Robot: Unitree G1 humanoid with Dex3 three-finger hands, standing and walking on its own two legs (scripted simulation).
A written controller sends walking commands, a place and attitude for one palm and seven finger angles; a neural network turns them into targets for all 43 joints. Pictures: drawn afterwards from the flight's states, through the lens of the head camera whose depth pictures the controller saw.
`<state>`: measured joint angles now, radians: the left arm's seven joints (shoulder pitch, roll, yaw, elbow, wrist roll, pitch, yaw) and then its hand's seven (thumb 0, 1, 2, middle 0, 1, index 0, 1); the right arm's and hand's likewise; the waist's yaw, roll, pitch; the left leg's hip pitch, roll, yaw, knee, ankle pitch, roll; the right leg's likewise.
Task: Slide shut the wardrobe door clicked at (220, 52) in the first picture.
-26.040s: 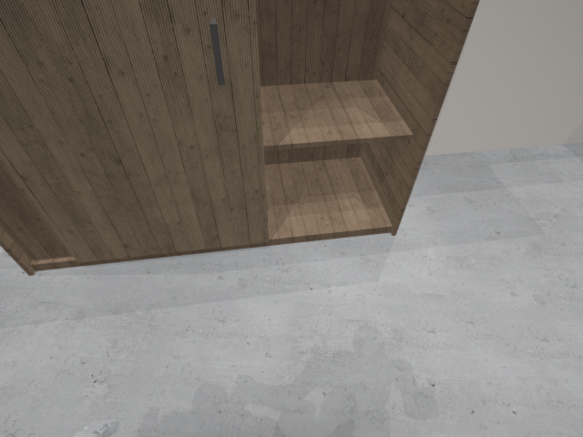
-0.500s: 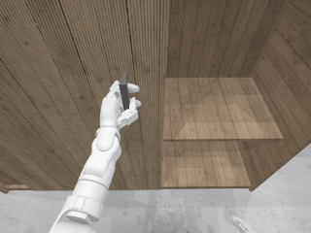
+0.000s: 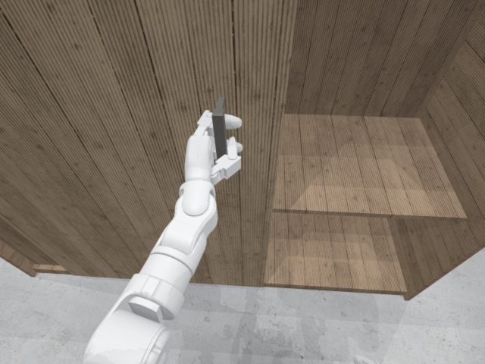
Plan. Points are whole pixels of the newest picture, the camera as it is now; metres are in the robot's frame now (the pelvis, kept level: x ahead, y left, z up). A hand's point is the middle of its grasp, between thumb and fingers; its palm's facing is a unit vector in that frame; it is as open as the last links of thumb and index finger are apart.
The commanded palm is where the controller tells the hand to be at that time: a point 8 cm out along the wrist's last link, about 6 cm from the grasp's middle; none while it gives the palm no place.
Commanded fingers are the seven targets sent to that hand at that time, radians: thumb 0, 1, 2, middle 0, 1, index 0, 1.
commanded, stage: tug the door sideways, standing still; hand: left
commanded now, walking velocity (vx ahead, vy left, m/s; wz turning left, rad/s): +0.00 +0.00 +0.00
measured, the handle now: (222, 140) +0.46 +0.07 +0.11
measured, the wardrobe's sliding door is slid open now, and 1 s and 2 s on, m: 0.57 0.56 0.40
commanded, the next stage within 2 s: step sideways, sliding the door along in 0.32 s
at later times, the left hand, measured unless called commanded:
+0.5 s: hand (234, 160) +0.41 +0.04 +0.12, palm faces -0.02 -1.00 -0.09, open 5.6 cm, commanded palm +0.39 +0.06 +0.11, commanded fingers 0.00 0.90 0.90 -0.45 -1.40 -0.45 -1.40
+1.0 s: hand (239, 160) +0.41 +0.03 +0.12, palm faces +0.06 -0.99 -0.11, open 5.8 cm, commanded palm +0.39 +0.01 +0.11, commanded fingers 0.00 0.90 0.90 -0.45 -1.40 -0.45 -1.40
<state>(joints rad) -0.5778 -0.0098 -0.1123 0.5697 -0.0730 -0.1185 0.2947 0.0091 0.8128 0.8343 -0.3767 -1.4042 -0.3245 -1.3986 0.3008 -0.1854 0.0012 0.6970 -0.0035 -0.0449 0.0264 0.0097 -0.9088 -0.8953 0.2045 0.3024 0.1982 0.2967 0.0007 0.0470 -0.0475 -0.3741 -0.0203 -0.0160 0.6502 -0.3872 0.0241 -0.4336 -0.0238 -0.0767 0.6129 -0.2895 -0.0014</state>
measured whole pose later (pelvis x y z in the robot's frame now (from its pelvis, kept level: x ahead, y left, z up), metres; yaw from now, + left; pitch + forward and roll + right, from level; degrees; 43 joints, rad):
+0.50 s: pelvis -0.01 -0.01 +0.00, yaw -1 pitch +5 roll +0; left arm -0.64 0.07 -0.08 0.67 -0.07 -0.20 0.20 0.00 0.78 0.84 -0.40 -1.40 -0.31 -1.40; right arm 0.26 -0.21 0.02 0.72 0.01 -0.06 -0.01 0.01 -0.91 -0.90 0.20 0.30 0.20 0.30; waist -0.01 0.04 0.00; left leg -0.36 -0.02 0.00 0.64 -0.37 0.02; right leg -0.44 -0.02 -0.06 0.62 -0.28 -0.01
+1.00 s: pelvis +0.00 -0.09 +0.00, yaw +6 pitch +0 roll +1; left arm -0.68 0.11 -0.11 0.55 -0.10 -0.14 0.11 0.00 0.81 0.86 -0.44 -1.40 -0.22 -1.40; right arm 0.13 -0.24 -0.04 0.66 0.02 0.00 -0.06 0.01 -0.91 -0.90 0.21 0.30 0.20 0.30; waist 0.07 0.02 0.17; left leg -0.27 0.05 0.04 0.62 -0.31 -0.02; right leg -0.37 0.03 -0.09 0.80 -0.38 -0.06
